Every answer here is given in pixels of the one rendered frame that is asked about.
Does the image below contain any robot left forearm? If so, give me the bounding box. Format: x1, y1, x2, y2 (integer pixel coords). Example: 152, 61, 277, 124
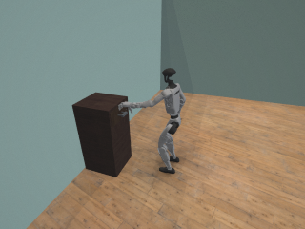
130, 100, 153, 109

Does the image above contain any handle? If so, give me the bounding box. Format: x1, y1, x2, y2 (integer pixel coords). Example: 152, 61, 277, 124
118, 111, 128, 117

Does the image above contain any drawer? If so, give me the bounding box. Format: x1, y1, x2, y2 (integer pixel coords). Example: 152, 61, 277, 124
110, 100, 128, 128

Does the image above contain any robot left hand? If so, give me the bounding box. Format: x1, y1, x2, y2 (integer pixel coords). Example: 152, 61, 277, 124
118, 101, 133, 114

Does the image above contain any right robot foot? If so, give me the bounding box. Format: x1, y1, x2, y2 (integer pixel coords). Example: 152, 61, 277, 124
170, 156, 180, 163

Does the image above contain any right robot upper arm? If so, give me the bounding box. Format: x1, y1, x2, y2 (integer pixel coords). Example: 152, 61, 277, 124
175, 83, 186, 104

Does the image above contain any cabinet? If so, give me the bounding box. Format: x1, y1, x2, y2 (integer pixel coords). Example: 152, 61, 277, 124
72, 92, 132, 177

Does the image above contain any robot right forearm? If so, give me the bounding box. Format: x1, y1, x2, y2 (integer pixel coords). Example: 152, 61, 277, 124
177, 102, 185, 114

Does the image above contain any robot left shin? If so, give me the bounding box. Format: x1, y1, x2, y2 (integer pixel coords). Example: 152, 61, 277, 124
157, 147, 172, 170

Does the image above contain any left robot upper arm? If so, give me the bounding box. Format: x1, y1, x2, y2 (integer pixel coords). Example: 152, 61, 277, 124
149, 89, 172, 107

